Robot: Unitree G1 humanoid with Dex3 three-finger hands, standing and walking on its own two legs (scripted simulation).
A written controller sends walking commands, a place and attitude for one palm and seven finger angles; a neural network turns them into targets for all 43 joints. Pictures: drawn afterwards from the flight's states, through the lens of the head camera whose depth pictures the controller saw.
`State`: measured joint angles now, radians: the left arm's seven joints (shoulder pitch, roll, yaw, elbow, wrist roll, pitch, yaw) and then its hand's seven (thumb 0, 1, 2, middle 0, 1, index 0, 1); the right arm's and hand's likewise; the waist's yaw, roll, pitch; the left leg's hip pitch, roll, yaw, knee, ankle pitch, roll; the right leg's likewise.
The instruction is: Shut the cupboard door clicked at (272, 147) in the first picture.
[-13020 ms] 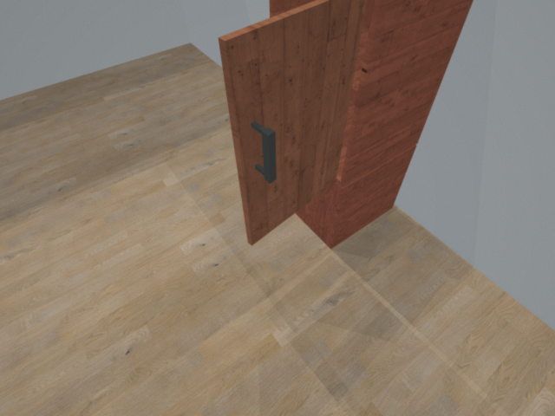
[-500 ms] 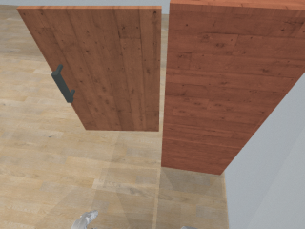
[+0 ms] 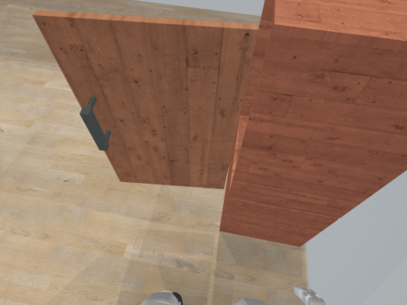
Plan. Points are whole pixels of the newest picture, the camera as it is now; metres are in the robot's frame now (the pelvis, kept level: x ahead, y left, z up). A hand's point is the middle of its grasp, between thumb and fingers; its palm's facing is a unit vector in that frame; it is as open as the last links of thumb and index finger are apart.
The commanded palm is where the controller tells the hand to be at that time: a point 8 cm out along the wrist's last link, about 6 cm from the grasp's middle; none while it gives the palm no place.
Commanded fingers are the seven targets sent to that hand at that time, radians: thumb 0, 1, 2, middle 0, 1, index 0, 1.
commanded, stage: come to a stop and stand still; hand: left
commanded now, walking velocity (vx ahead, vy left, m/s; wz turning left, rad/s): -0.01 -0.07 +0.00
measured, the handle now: (98, 124) +0.47 +0.31 +0.01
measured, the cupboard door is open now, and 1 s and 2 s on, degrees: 97 97 97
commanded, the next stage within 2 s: look again from close up in 0.52 s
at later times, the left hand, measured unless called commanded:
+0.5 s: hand out of the picture +0.03 +0.13 -0.17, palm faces +0.03 -0.98 -0.18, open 7.2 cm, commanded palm none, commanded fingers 0.00 0.90 0.90 -0.20 -0.30 -0.20 -0.30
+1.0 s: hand out of the picture -0.01 +0.14 -0.17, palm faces +0.00 -0.98 -0.22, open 7.3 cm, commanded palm none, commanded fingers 0.00 0.90 0.90 -0.20 -0.30 -0.20 -0.30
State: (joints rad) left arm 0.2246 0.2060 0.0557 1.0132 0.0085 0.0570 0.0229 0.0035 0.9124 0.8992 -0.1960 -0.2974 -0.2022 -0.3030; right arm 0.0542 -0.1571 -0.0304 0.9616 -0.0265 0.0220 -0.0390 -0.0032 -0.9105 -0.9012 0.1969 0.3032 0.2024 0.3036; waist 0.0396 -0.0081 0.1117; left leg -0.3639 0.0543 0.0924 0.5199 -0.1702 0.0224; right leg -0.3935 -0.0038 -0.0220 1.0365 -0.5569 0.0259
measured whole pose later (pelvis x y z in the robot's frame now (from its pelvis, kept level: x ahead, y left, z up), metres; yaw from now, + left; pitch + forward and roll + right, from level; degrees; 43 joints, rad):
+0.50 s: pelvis -0.01 -0.05 +0.01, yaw +0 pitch +0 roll +0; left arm 0.19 0.18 0.02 1.07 0.00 0.01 0.02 0.00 0.94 0.90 -0.20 -0.30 -0.21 -0.30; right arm 0.26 -0.15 -0.02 1.13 -0.02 0.02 -0.03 0.00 -0.91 -0.90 0.19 0.30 0.20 0.30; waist 0.00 -0.03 0.05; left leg -0.19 0.02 0.04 0.47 -0.27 0.00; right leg -0.15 0.00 -0.06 0.46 -0.30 -0.02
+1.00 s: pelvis -0.02 -0.04 +0.00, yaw -1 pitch -1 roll +1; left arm 0.28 0.16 -0.02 1.08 0.01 -0.02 0.03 0.00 0.91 0.90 -0.20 -0.30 -0.20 -0.30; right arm 0.28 -0.18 0.01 1.07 -0.02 -0.01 -0.02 0.01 -0.93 -0.90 0.19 0.30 0.20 0.30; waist 0.00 0.02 0.03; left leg -0.19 0.00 0.06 0.48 -0.28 0.01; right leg -0.17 -0.02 -0.04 0.51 -0.32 -0.01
